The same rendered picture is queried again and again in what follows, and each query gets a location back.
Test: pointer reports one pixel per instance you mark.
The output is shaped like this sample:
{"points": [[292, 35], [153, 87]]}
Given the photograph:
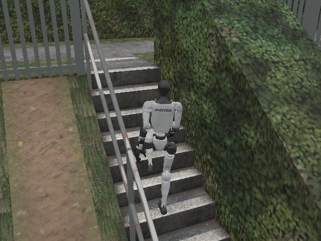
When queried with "left robot upper arm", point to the left robot upper arm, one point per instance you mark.
{"points": [[146, 114]]}

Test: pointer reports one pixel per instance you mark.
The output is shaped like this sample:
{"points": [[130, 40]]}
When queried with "left robot hand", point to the left robot hand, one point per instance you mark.
{"points": [[137, 153]]}

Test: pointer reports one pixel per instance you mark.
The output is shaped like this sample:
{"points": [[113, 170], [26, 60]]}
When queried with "robot left forearm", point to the robot left forearm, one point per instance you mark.
{"points": [[141, 138]]}

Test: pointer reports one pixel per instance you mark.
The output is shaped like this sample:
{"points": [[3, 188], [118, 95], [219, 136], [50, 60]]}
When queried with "robot right thigh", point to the robot right thigh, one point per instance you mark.
{"points": [[168, 160]]}

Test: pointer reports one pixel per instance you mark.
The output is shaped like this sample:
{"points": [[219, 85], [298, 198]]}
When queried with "right robot upper arm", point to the right robot upper arm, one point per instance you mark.
{"points": [[178, 115]]}

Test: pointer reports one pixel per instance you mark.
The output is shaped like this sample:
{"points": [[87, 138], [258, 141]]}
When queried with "robot right forearm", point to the robot right forearm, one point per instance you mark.
{"points": [[173, 130]]}

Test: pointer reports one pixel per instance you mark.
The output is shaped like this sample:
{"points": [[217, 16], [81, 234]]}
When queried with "right robot hand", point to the right robot hand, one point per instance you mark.
{"points": [[170, 135]]}

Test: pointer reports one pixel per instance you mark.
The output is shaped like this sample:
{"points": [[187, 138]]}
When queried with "right robot shin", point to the right robot shin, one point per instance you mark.
{"points": [[165, 190]]}

